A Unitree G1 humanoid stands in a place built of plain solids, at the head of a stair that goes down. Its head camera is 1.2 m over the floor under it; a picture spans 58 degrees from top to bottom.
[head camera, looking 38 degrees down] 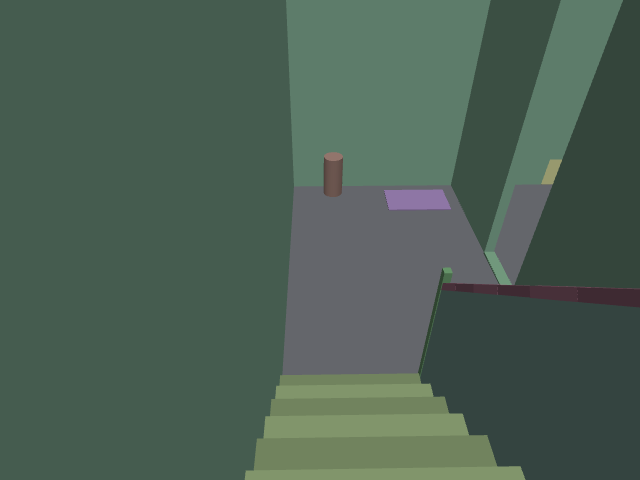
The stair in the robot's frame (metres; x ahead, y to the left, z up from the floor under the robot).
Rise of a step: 0.21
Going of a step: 0.23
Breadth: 1.01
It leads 1 degrees to the left of straight ahead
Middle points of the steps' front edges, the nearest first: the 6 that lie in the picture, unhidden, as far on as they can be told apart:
0.73 -0.23 -0.43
0.96 -0.23 -0.64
1.19 -0.22 -0.85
1.41 -0.22 -1.07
1.64 -0.22 -1.28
1.87 -0.21 -1.49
